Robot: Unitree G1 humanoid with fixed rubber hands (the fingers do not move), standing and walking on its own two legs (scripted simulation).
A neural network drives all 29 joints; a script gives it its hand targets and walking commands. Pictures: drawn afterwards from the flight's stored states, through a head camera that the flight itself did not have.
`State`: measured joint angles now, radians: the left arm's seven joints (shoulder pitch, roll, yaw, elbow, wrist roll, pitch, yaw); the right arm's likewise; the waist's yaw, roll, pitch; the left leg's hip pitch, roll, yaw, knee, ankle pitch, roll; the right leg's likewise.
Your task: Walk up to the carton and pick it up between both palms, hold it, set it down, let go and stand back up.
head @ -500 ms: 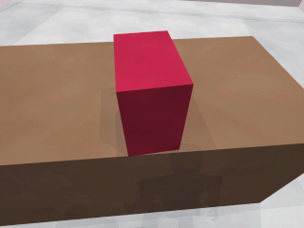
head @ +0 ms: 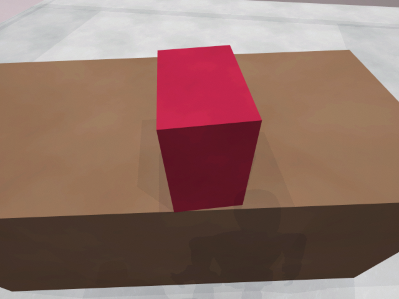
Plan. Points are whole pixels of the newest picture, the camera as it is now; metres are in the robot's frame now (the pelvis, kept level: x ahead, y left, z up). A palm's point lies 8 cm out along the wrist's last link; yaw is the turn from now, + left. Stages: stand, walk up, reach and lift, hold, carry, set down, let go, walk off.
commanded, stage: walk up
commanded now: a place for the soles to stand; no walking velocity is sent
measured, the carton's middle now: (201, 130) +0.47 +0.01 +0.08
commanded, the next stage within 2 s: reach and lift in 0.94 s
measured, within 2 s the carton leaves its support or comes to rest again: neither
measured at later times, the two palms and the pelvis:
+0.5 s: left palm out of the picture +0.04 +0.24 -0.13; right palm out of the picture +0.03 -0.26 -0.13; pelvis +0.00 -0.01 +0.00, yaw +4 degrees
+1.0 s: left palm out of the picture +0.04 +0.26 -0.15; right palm out of the picture +0.08 -0.26 -0.14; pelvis -0.01 -0.01 -0.01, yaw +3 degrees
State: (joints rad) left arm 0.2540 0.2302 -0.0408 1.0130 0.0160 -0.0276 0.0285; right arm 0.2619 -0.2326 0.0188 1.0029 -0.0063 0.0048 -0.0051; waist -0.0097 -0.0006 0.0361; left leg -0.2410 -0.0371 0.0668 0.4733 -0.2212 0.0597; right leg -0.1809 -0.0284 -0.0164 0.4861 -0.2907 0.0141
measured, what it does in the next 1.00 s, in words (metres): stands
